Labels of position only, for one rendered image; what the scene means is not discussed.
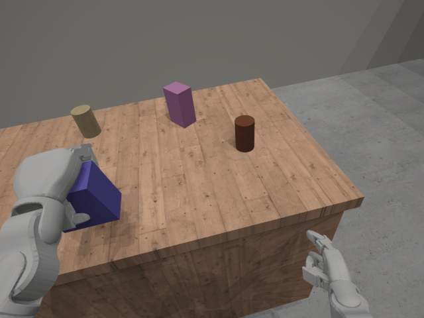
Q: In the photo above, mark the sponge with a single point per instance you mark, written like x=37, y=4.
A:
x=94, y=194

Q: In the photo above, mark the right robot hand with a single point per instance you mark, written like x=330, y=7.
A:
x=329, y=268

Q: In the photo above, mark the robot right forearm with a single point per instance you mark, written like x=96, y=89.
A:
x=346, y=301

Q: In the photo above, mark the table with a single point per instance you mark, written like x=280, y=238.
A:
x=205, y=231

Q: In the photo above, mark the robot left forearm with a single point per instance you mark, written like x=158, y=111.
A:
x=29, y=263

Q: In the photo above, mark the left robot hand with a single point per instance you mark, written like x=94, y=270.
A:
x=52, y=174

